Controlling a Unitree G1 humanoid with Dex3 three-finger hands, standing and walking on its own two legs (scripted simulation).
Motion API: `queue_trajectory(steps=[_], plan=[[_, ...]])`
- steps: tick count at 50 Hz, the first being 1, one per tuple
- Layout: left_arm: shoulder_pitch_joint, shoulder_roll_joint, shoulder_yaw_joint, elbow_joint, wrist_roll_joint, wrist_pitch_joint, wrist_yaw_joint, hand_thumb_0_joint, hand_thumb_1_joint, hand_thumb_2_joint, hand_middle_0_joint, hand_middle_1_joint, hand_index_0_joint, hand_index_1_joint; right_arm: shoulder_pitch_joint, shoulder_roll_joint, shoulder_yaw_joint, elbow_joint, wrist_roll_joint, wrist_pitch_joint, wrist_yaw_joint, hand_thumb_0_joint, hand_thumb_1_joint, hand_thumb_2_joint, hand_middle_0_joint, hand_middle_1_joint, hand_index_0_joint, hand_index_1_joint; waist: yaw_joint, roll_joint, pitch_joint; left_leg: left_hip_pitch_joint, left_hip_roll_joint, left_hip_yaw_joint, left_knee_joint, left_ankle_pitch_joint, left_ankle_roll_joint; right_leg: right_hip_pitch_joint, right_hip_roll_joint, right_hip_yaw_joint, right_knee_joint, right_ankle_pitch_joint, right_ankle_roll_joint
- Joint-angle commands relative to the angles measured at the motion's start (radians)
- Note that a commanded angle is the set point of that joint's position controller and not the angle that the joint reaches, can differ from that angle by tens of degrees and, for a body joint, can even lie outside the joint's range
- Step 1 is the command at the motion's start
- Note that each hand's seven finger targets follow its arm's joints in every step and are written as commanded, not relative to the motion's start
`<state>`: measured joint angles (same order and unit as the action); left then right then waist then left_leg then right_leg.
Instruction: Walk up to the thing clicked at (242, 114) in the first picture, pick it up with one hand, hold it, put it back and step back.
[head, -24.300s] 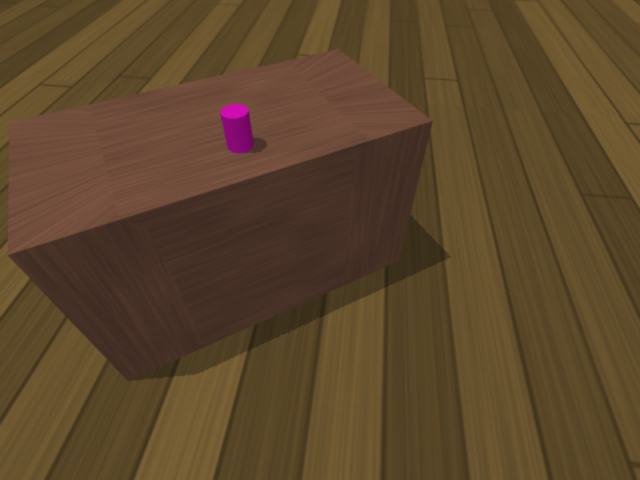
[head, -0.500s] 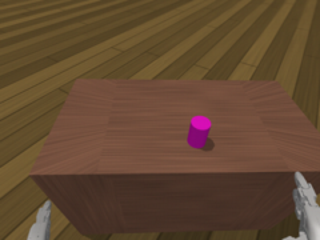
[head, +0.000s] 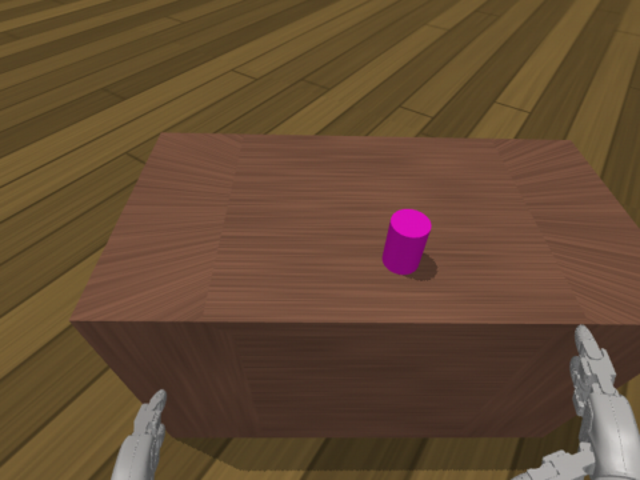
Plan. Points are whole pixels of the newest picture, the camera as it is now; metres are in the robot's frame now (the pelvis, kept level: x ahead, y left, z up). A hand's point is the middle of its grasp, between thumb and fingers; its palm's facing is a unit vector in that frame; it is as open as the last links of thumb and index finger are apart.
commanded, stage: home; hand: right
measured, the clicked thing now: (405, 242) +0.52 -0.15 -0.04
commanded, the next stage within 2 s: none
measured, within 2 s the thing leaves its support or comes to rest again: neither
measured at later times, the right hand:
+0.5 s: hand (469, 435) +0.20 -0.19 -0.06, palm faces +0.11 +0.97 -0.23, open 17.3 cm
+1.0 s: hand (466, 445) +0.19 -0.18 -0.07, palm faces +0.12 +0.96 -0.27, open 17.4 cm
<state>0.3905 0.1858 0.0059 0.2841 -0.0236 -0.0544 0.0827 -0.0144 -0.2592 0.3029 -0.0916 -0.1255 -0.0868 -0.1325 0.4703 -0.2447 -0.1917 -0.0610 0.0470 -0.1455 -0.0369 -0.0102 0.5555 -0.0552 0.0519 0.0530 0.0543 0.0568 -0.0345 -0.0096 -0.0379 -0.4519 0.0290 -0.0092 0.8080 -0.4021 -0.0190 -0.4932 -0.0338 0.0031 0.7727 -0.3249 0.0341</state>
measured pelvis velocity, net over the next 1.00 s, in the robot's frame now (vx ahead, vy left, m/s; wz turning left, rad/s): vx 0.02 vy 0.00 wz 0.00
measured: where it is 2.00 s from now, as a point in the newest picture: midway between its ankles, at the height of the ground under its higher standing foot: outside the picture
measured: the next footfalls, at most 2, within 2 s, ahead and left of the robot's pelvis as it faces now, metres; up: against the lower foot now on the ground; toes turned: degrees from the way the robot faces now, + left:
none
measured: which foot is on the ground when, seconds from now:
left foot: down 0.00-1.00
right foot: down 0.00-1.00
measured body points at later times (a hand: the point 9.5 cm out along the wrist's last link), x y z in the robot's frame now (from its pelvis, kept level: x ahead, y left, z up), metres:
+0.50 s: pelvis +0.02 -0.01 -0.01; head +0.04 -0.01 +0.44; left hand +0.18 +0.23 -0.07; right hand +0.19 -0.24 -0.05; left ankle +0.01 +0.13 -0.71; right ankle +0.05 -0.14 -0.71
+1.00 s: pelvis +0.02 +0.00 -0.01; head +0.04 +0.00 +0.44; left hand +0.18 +0.24 -0.09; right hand +0.18 -0.23 -0.05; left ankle +0.01 +0.13 -0.71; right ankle +0.05 -0.14 -0.71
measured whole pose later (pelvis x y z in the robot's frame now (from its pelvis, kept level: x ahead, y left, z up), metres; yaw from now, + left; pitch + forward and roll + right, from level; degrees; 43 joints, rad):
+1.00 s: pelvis +0.02 +0.00 -0.01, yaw +0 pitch +6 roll +1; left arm 0.27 0.22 0.00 0.49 -0.03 -0.06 0.13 0.01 0.89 0.90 -0.20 -0.30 -0.20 -0.30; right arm 0.45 -0.19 0.00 0.08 0.01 0.15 -0.13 -0.01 0.53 -0.06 0.06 0.05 0.06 0.05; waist 0.02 -0.02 -0.09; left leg -0.54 0.01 0.00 0.89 -0.47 -0.02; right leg -0.60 -0.06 0.02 0.91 -0.42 0.03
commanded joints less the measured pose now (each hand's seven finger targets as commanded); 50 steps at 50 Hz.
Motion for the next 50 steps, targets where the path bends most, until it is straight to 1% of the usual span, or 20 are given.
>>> queue_trajectory(steps=[1,2,5,6,7,8,11,14,16,18,19,20,23,25,26,27,30,35,43,50], plan=[[-0.023,0.181,0.119,-0.146,0.014,-0.058,0.012,0.000,0.255,0.528,-0.134,-0.189,-0.133,-0.189,0.017,-0.163,-0.071,-0.118,-0.001,-0.037,-0.015,0.000,0.513,-0.078,0.057,0.060,0.057,0.060,0.012,-0.015,-0.085,-0.052,-0.026,0.047,-0.175,0.010,0.018,0.089,0.035,-0.056,-0.124,-0.006,-0.031],[-0.028,0.177,0.127,-0.146,0.012,-0.059,0.011,0.000,0.309,0.559,-0.139,-0.197,-0.139,-0.198,0.026,-0.112,-0.020,-0.089,-0.001,-0.026,-0.011,0.000,0.499,-0.086,0.059,0.062,0.059,0.062,0.027,-0.023,-0.071,-0.062,-0.032,0.054,-0.168,0.017,0.018,0.085,0.030,-0.051,-0.128,-0.015,-0.032],[-0.062,0.222,0.173,-0.168,0.007,-0.064,0.012,0.000,0.468,0.651,-0.156,-0.224,-0.155,-0.225,-0.031,-0.074,0.037,-0.056,-0.010,-0.003,-0.014,0.000,0.541,-0.061,0.054,0.055,0.054,0.055,0.048,-0.020,-0.092,-0.066,-0.041,0.073,-0.136,0.075,0.021,0.095,0.017,-0.033,-0.124,0.031,-0.028],[-0.040,0.144,0.101,-0.143,0.007,-0.058,0.002,0.000,0.539,0.692,-0.163,-0.236,-0.162,-0.237,-0.037,-0.059,0.056,0.003,-0.014,0.007,-0.013,0.000,0.517,-0.075,0.057,0.059,0.057,0.059,0.046,0.012,-0.084,-0.075,-0.044,0.079,-0.129,0.074,0.020,0.075,0.014,-0.025,-0.115,0.034,-0.033],[-0.079,0.142,0.087,-0.178,0.005,-0.061,0.001,0.000,0.558,0.703,-0.165,-0.239,-0.164,-0.241,-0.061,-0.045,0.081,0.008,-0.017,0.011,-0.012,0.000,0.537,-0.063,0.054,0.056,0.054,0.056,0.044,0.021,-0.077,-0.075,-0.042,0.080,-0.124,0.073,0.020,0.062,0.012,-0.022,-0.108,0.034,-0.033],[-0.091,0.064,0.008,-0.167,0.004,-0.058,-0.005,0.000,0.592,0.724,-0.169,-0.246,-0.168,-0.247,-0.079,-0.020,0.108,0.038,-0.021,0.016,-0.012,0.000,0.537,-0.063,0.054,0.055,0.054,0.055,0.040,0.027,-0.081,-0.085,-0.044,0.076,-0.117,0.061,0.020,0.039,0.011,-0.022,-0.102,0.025,-0.034],[-0.124,0.060,-0.001,-0.214,0.006,-0.054,0.006,0.000,0.670,0.769,-0.177,-0.259,-0.176,-0.260,-0.174,-0.022,0.137,0.035,-0.025,0.015,-0.019,0.000,0.523,-0.071,0.056,0.058,0.056,0.058,0.053,0.011,-0.136,-0.070,-0.035,0.061,-0.110,0.070,0.021,0.045,0.014,-0.030,-0.078,0.027,-0.034],[-0.087,0.073,-0.001,-0.225,0.009,-0.046,0.016,0.000,0.678,0.774,-0.178,-0.260,-0.177,-0.261,-0.168,-0.062,0.115,0.027,-0.027,0.025,-0.031,0.000,0.510,-0.078,0.057,0.060,0.057,0.060,0.038,-0.045,-0.193,-0.039,-0.030,0.051,-0.095,0.124,0.024,0.071,0.021,-0.041,-0.065,0.076,-0.028],[-0.009,0.120,0.053,-0.161,0.015,-0.033,0.018,0.000,0.680,0.775,-0.178,-0.261,-0.177,-0.262,-0.069,-0.098,0.074,0.102,-0.029,0.047,-0.043,0.000,0.508,-0.079,0.057,0.060,0.057,0.060,0.030,-0.073,-0.188,-0.027,-0.034,0.058,-0.081,0.150,0.025,0.067,0.018,-0.038,-0.066,0.106,-0.022],[-0.014,0.128,0.067,-0.190,0.013,-0.019,0.013,0.000,0.667,0.767,-0.177,-0.259,-0.176,-0.260,-0.069,-0.086,0.091,0.079,-0.024,0.065,-0.044,0.000,0.504,-0.081,0.057,0.061,0.057,0.061,0.034,-0.090,-0.191,-0.020,-0.035,0.059,-0.085,0.171,0.024,0.065,0.019,-0.041,-0.063,0.127,-0.022],[-0.124,0.159,0.048,-0.016,0.007,-0.024,0.017,0.000,0.747,0.847,-0.194,-0.286,-0.193,-0.287,-0.064,-0.131,0.012,0.009,-0.024,0.075,-0.071,0.000,0.539,-0.061,0.054,0.055,0.054,0.055,0.000,-0.108,-0.184,-0.012,-0.049,0.055,-0.077,0.151,0.028,0.050,0.013,-0.030,-0.045,0.105,-0.023],[-0.123,0.141,0.035,-0.046,0.003,-0.031,0.020,0.000,0.791,0.839,-0.190,-0.279,-0.189,-0.281,-0.016,-0.070,0.082,0.052,-0.027,0.090,-0.070,0.000,0.532,-0.065,0.055,0.056,0.055,0.056,0.026,-0.087,-0.142,-0.023,-0.050,0.054,-0.086,0.145,0.027,0.034,0.011,-0.036,-0.045,0.094,-0.024],[-0.133,0.129,0.031,-0.027,0.001,-0.033,0.014,0.000,0.867,0.884,-0.198,-0.292,-0.197,-0.293,-0.007,0.013,0.169,0.085,-0.019,0.114,-0.069,0.000,0.510,-0.078,0.057,0.060,0.057,0.060,0.053,-0.004,-0.082,-0.058,-0.054,0.064,-0.098,0.128,0.019,-0.017,0.007,-0.033,-0.038,0.060,-0.036],[-0.151,0.142,0.037,-0.005,0.000,-0.031,0.017,0.000,0.850,0.874,-0.196,-0.290,-0.195,-0.291,-0.033,-0.035,0.141,0.062,-0.024,0.114,-0.075,0.000,0.511,-0.077,0.057,0.059,0.057,0.059,0.053,-0.027,-0.063,-0.091,-0.049,0.056,-0.097,0.125,0.018,-0.019,0.011,-0.039,-0.026,0.055,-0.036],[-0.149,0.128,0.025,0.005,-0.001,-0.031,0.013,0.000,0.891,0.897,-0.200,-0.296,-0.199,-0.297,-0.034,-0.001,0.167,0.065,-0.024,0.115,-0.072,0.000,0.494,-0.087,0.059,0.062,0.059,0.062,0.060,0.010,-0.067,-0.098,-0.055,0.060,-0.088,0.130,0.018,-0.008,0.006,-0.032,-0.024,0.065,-0.037],[-0.147,0.154,0.048,0.010,0.001,-0.031,0.016,0.000,0.893,0.899,-0.200,-0.298,-0.200,-0.299,-0.035,-0.039,0.138,0.045,-0.027,0.118,-0.077,0.000,0.492,-0.088,0.058,0.063,0.058,0.063,0.060,0.014,-0.111,-0.082,-0.056,0.061,-0.077,0.167,0.018,0.011,0.003,-0.027,-0.012,0.102,-0.038],[-0.168,0.137,0.034,0.018,-0.001,-0.034,0.017,0.000,0.897,0.901,-0.201,-0.299,-0.200,-0.299,-0.057,-0.035,0.136,-0.003,-0.027,0.132,-0.085,0.000,0.528,-0.066,0.055,0.056,0.055,0.056,0.054,0.021,-0.177,-0.058,-0.055,0.059,-0.055,0.242,0.014,0.041,0.003,-0.023,0.011,0.177,-0.039],[-0.173,0.150,0.047,0.040,-0.001,-0.041,0.036,0.000,0.897,0.901,-0.201,-0.298,-0.200,-0.299,-0.084,-0.056,0.127,-0.055,-0.031,0.168,-0.100,0.000,0.555,-0.051,0.052,0.052,0.052,0.052,0.061,-0.005,-0.225,-0.051,-0.050,0.048,-0.052,0.223,0.013,0.052,0.009,-0.025,0.019,0.152,-0.038],[-0.184,0.142,0.039,0.059,0.003,-0.052,0.050,0.000,0.896,0.901,-0.201,-0.299,-0.200,-0.300,0.009,-0.045,0.124,0.003,-0.034,0.234,-0.112,0.000,0.542,-0.058,0.053,0.054,0.053,0.054,0.046,0.024,-0.163,-0.054,-0.047,0.053,-0.072,0.225,0.005,0.003,0.016,-0.032,0.032,0.147,-0.042],[-0.190,0.142,0.036,0.057,0.005,-0.067,0.057,0.000,0.896,0.901,-0.201,-0.300,-0.200,-0.300,-0.053,-0.043,0.141,-0.058,-0.033,0.255,-0.112,0.000,0.556,-0.049,0.052,0.051,0.052,0.051,0.055,-0.013,-0.115,-0.103,-0.050,0.051,-0.085,0.122,0.014,-0.009,0.015,-0.029,0.005,0.057,-0.035]])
